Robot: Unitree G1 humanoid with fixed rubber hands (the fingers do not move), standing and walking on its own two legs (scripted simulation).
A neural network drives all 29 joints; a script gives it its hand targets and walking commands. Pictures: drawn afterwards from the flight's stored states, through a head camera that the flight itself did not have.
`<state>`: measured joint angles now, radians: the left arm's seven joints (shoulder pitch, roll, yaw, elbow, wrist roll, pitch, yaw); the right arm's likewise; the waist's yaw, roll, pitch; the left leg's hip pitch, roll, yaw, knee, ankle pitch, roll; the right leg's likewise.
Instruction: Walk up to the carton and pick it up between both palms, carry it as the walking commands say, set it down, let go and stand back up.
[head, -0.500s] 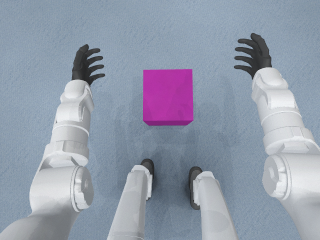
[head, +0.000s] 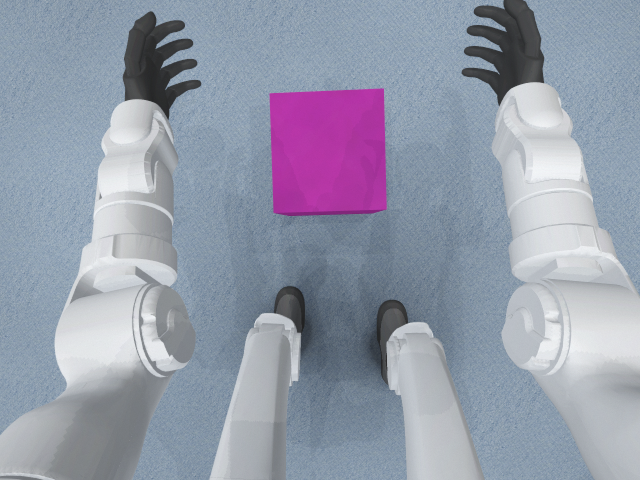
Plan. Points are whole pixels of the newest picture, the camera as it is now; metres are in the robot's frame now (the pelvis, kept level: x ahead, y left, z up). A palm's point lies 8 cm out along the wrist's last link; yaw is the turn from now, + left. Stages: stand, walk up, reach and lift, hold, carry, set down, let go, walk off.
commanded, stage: reach and lift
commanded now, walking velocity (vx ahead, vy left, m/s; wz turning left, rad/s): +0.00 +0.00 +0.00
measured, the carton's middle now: (328, 162) +0.50 +0.04 -0.51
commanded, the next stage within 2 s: none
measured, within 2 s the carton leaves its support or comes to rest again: neither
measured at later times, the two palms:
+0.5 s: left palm (210, 139) +0.50 +0.22 -0.29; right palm (461, 129) +0.52 -0.15 -0.29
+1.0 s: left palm (237, 157) +0.49 +0.22 -0.43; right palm (433, 148) +0.52 -0.15 -0.43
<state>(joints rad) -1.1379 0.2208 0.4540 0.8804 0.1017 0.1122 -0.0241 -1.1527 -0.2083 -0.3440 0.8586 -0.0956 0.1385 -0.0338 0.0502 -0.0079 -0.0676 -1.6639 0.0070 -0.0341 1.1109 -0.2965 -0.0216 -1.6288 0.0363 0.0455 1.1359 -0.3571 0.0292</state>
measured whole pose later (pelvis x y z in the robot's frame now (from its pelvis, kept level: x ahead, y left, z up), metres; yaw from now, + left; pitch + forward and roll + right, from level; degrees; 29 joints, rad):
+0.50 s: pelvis -0.03 +0.00 -0.16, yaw +0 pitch +49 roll -1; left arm -1.27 0.30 0.28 0.93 -0.08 0.14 0.08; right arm -1.30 -0.32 -0.18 0.93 0.10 0.15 -0.11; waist 0.04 -0.01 0.03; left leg -2.15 -0.02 -0.04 1.77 -0.48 -0.03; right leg -2.11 0.06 0.05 1.81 -0.55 0.05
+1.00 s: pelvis -0.04 +0.00 -0.26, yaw +0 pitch +41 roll +0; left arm -1.45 0.36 0.17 1.12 -0.17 0.06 0.11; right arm -1.49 -0.37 -0.09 1.11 0.18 0.08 -0.11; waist 0.04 -0.01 0.31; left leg -2.30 -0.02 -0.04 2.11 -0.52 -0.04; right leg -2.25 0.07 0.05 2.16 -0.62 0.06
